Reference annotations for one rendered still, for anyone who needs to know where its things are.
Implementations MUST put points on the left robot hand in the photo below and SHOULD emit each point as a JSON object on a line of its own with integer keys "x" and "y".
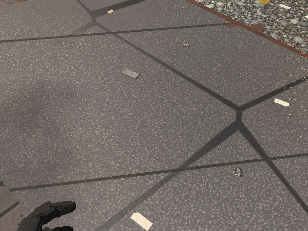
{"x": 45, "y": 213}

